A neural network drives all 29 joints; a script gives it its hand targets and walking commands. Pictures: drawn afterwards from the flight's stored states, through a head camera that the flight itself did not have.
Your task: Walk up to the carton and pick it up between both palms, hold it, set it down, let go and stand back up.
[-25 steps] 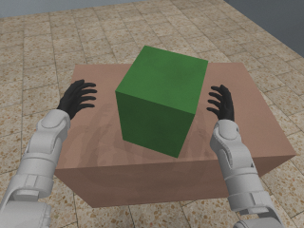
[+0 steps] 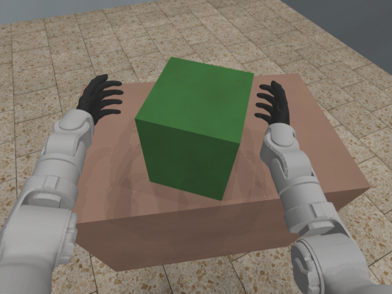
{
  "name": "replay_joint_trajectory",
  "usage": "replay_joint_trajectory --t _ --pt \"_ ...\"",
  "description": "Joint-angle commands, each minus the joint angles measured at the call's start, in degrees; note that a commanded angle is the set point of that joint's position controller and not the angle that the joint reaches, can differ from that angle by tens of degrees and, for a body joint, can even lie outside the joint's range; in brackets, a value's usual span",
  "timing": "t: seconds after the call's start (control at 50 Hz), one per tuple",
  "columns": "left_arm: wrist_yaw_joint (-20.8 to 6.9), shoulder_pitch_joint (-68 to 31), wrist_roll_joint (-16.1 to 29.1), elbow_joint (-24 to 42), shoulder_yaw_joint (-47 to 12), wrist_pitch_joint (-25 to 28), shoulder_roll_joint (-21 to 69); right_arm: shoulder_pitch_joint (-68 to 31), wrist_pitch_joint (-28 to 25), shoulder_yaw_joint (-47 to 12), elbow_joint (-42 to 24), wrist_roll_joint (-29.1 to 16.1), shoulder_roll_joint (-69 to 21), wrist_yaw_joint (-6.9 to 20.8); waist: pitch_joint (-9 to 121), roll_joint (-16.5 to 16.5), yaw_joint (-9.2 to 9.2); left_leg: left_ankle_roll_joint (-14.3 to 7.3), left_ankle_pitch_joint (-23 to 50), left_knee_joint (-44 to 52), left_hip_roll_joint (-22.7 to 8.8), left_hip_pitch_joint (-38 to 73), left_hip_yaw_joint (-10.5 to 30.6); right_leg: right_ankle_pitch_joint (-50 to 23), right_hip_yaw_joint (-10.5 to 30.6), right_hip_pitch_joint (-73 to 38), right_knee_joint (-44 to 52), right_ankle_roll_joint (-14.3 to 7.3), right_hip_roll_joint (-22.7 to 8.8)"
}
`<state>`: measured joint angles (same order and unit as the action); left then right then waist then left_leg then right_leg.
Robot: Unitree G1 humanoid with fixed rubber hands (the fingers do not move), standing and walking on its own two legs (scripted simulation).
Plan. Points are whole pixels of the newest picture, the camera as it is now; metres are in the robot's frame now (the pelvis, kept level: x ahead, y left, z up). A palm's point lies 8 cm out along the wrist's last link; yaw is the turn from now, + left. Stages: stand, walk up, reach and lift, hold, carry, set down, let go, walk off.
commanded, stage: reach and lift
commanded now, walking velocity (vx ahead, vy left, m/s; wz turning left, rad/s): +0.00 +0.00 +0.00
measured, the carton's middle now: (197, 132) +0.48 -0.02 +0.01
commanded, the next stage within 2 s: none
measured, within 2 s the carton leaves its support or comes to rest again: neither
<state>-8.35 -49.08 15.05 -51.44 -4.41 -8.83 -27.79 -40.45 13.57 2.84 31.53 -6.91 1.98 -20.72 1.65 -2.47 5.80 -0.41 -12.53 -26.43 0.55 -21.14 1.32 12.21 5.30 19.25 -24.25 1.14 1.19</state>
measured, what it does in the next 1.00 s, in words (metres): stands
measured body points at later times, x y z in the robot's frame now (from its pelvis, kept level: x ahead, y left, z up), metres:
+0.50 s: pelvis +0.01 +0.00 +0.00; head +0.09 +0.03 +0.44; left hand +0.51 +0.17 +0.09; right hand +0.44 -0.19 +0.09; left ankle +0.00 +0.11 -0.74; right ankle -0.01 -0.14 -0.74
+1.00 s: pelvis +0.00 +0.02 -0.01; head +0.11 +0.06 +0.42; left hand +0.51 +0.17 +0.03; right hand +0.43 -0.18 +0.03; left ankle +0.00 +0.11 -0.74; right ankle -0.01 -0.14 -0.74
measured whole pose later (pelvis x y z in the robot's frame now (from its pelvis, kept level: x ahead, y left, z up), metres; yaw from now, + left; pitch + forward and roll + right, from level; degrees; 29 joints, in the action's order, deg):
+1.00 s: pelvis +0.00 +0.02 -0.01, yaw -1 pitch +25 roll -3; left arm -4.4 -62.7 15.2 -81.2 -6.9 11.4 -20.4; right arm -49.7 -9.6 10.9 62.5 -6.9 2.4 -15.1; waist 11.3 -0.2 8.7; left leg -0.5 -12.4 -32.3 0.4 -44.5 1.7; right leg 9.4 4.7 39.6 -24.3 2.5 1.3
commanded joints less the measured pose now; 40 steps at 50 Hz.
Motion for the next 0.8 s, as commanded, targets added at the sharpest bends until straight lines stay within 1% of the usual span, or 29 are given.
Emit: replay_joint_trajectory --t 0.0,0.02,0.04,0.06,0.08,0.1,0.12,0.14,0.16,0.18,0.2,0.24,0.28,0.3,0.34,0.36,0.38,0.4,0.42,0.46,0.48,0.52,0.58,0.6,0.64,0.66,0.68,0.72,0.78 --pt "1.91 -38.92 3.84 -2.85 -0.64 5.73 -6.33 -28.05 -4.61 9.05 5.96 -1.84 8.78 0.87 38.90 9.96 12.68 1.89 17.50 -1.76 -2.41 18.34 -0.62 -23.97 -7.52 -2.74 2.42 -0.42 -0.54" --pt "1.95 -41.33 5.63 -2.65 -1.36 6.69 -7.24 -29.88 -4.92 9.35 5.78 -2.27 8.99 0.97 39.37 9.53 13.84 1.22 15.75 -1.51 -2.04 17.03 -0.78 -23.67 -7.23 -3.21 2.56 -0.19 -0.78" --pt "2.35 -42.13 5.70 -4.40 -1.84 7.22 -6.53 -31.18 -5.67 9.79 7.10 -1.45 9.74 1.31 40.00 8.46 13.52 1.98 17.12 -1.59 -2.29 18.29 -0.46 -22.73 -8.13 -2.45 2.46 -0.50 -0.10" --pt "2.37 -45.38 7.23 -9.03 -3.42 7.95 -6.61 -35.78 -5.52 10.41 8.68 -1.79 9.68 1.41 37.90 8.66 14.29 1.64 14.34 -1.28 -2.31 15.92 -0.81 -21.30 -7.85 -1.12 2.32 -0.50 -0.23" --pt "2.56 -43.96 7.17 -9.46 -3.66 8.62 -6.00 -34.88 -6.16 11.05 7.67 -0.60 8.48 1.41 41.39 7.66 13.56 0.84 12.38 -1.42 -2.11 13.82 -1.10 -22.16 -7.40 -3.19 1.52 -0.67 -0.69" --pt "2.65 -43.50 6.71 -9.07 -3.75 9.55 -5.47 -34.62 -7.22 11.78 9.23 0.45 9.43 1.27 41.50 9.26 14.26 1.48 15.97 -2.08 -2.17 15.51 -0.75 -26.69 -8.08 -3.23 0.76 -0.66 -0.74" --pt "3.28 -45.29 5.51 -8.15 -2.57 10.33 -5.73 -35.12 -8.15 10.31 8.89 -1.29 8.34 1.78 44.92 10.86 12.72 1.91 18.59 -3.28 -1.78 16.07 -1.61 -27.62 -7.89 -3.82 0.25 -0.32 0.34" --pt "3.07 -43.00 5.47 -6.47 -3.90 10.19 -3.53 -32.96 -9.14 9.36 9.50 -1.68 8.14 1.72 46.43 10.68 13.89 3.06 24.38 -4.74 -2.01 20.59 -0.72 -29.78 -8.34 -1.78 0.69 -0.42 0.78" --pt "3.57 -46.45 5.29 -5.65 -3.48 10.97 -4.84 -35.11 -9.44 10.44 10.99 -1.70 9.77 2.43 47.71 11.50 13.32 3.36 26.43 -4.59 -2.26 22.12 -1.32 -28.31 -9.03 0.63 1.23 -0.71 1.17" --pt "3.63 -45.75 4.05 -9.32 -3.07 10.87 -4.03 -35.75 -9.90 9.92 12.43 -1.34 10.01 2.81 48.57 11.73 11.92 3.86 29.31 -5.15 -2.48 21.95 -1.15 -29.14 -9.09 0.93 1.34 -1.26 1.52" --pt "3.39 -46.90 3.76 -11.37 -2.37 10.19 -5.28 -37.31 -9.87 10.83 15.35 -1.83 10.90 3.01 44.85 12.44 12.43 3.99 27.43 -4.85 -2.39 22.76 -0.74 -26.58 -9.37 2.74 2.09 -0.95 1.21" --pt "3.15 -45.73 1.94 -15.40 -1.31 10.04 -5.32 -37.16 -10.57 9.95 15.41 -1.42 10.60 2.67 41.75 10.68 10.89 3.32 23.43 -3.90 -1.72 17.35 -1.70 -27.56 -8.69 -0.91 2.16 -0.94 0.75" --pt "3.69 -48.22 3.01 -12.33 -2.00 11.31 -4.64 -38.95 -11.61 11.22 14.66 -1.12 10.44 2.68 49.53 10.90 12.39 3.41 25.73 -4.82 -1.34 18.45 -1.82 -30.76 -8.78 -0.68 1.19 -0.83 1.04" --pt "3.65 -46.20 3.03 -11.12 -2.85 11.54 -3.56 -36.81 -13.09 10.05 12.61 -0.60 10.34 2.37 50.32 10.41 12.46 3.76 30.33 -6.09 -1.62 20.42 -1.42 -36.77 -8.68 -2.14 0.46 -0.98 0.85" --pt "3.23 -46.42 2.06 -16.23 -0.32 11.74 -5.21 -36.84 -13.87 10.78 15.85 -0.20 10.96 2.15 48.72 9.59 11.68 3.84 29.89 -6.32 -0.81 17.12 -2.14 -39.57 -8.62 -3.81 -0.21 0.23 0.79" --pt "2.86 -44.47 1.07 -20.98 0.16 11.45 -5.06 -36.84 -13.28 9.67 17.36 0.03 9.07 2.36 48.54 7.32 10.15 2.44 25.77 -5.38 -0.48 12.87 -2.47 -39.98 -7.56 -6.21 -0.77 0.19 0.38" --pt "3.00 -45.39 0.00 -18.52 -0.32 11.89 -4.62 -36.36 -13.75 10.26 18.45 0.10 9.30 2.42 47.61 8.20 12.12 2.53 25.69 -4.72 -1.06 14.57 -2.20 -38.62 -8.09 -4.56 -0.25 0.01 0.29" --pt "3.01 -45.99 1.23 -13.17 -1.43 12.90 -4.36 -36.71 -14.68 9.63 15.29 -1.54 9.14 2.64 50.12 10.01 11.79 3.98 30.12 -5.96 -1.23 17.36 -1.38 -37.79 -8.36 -2.08 -0.21 -0.07 0.73" --pt "3.25 -48.08 0.81 -15.06 -1.09 13.51 -3.84 -37.50 -14.84 10.76 18.99 -0.37 9.22 2.99 50.02 11.45 11.88 4.30 30.05 -6.15 -1.27 17.04 -1.73 -36.30 -8.46 -0.61 -0.05 -0.19 0.93" --pt "3.42 -45.56 0.26 -14.76 -1.27 14.60 -2.66 -35.53 -17.43 10.06 17.19 0.58 7.75 2.86 55.49 10.83 10.27 4.55 32.90 -7.78 -1.21 17.51 -2.03 -39.97 -8.34 -0.96 -0.80 -0.12 0.98" --pt "3.64 -44.97 0.63 -13.92 -0.16 15.27 -3.06 -35.83 -18.46 9.92 14.21 0.07 7.99 2.81 57.23 10.77 10.24 4.71 32.64 -7.81 -1.06 16.55 -2.21 -40.16 -8.09 -2.52 -0.76 0.45 0.78" --pt "4.01 -44.90 -0.99 -12.23 0.50 15.89 -2.05 -32.15 -19.89 8.94 17.99 -0.12 7.50 3.09 56.42 12.14 10.76 5.74 38.96 -9.37 -1.37 19.75 -1.93 -41.97 -8.73 -0.41 -1.28 -0.17 1.48" --pt "2.92 -41.66 -3.56 -23.47 1.00 14.93 -0.54 -31.33 -19.14 8.25 27.94 -0.25 7.85 3.62 46.64 10.85 9.59 4.74 31.60 -7.47 -1.24 16.66 -2.23 -33.94 -8.39 3.26 0.30 -0.31 1.38" --pt "2.80 -42.50 -2.19 -25.57 0.16 15.37 -1.36 -33.02 -18.82 8.65 26.79 -0.69 8.62 3.97 43.67 11.27 8.88 4.61 27.84 -6.91 -1.33 15.46 -1.77 -29.47 -8.70 4.07 0.13 -0.49 0.97" --pt "2.83 -41.54 -1.05 -24.95 -0.58 17.68 0.40 -33.29 -21.50 8.85 24.43 0.57 7.18 3.89 46.48 8.57 9.16 4.00 25.69 -7.31 -1.18 12.72 -1.78 -30.68 -8.41 3.03 -0.70 -0.30 0.65" --pt "2.95 -42.20 -0.42 -23.89 -2.49 18.86 1.07 -33.88 -22.61 10.80 23.80 0.62 7.35 3.89 47.62 10.45 10.35 4.57 26.09 -7.70 -1.15 12.69 -1.59 -31.18 -8.93 4.88 -1.26 -0.16 0.51" --pt "3.65 -42.45 0.37 -18.81 -2.14 20.18 0.54 -34.88 -24.20 11.20 19.46 0.59 7.68 3.93 55.98 11.52 10.07 5.51 29.69 -8.69 -0.91 14.06 -1.68 -32.44 -8.89 4.64 -1.17 0.27 0.97" --pt "4.47 -45.06 -0.04 -16.32 -2.88 22.23 1.44 -33.79 -25.78 11.05 21.66 1.76 7.63 4.55 58.18 13.25 10.13 6.82 36.45 -11.24 -1.91 18.30 -0.96 -31.75 -10.09 9.09 -1.98 -0.50 1.76" --pt "5.31 -45.14 -1.55 -21.17 -1.33 22.72 1.81 -33.70 -27.33 13.17 25.73 1.63 8.22 5.22 57.51 14.44 9.35 7.62 36.89 -12.06 -2.01 19.07 -1.14 -26.55 -10.35 14.58 -1.39 -0.74 2.18"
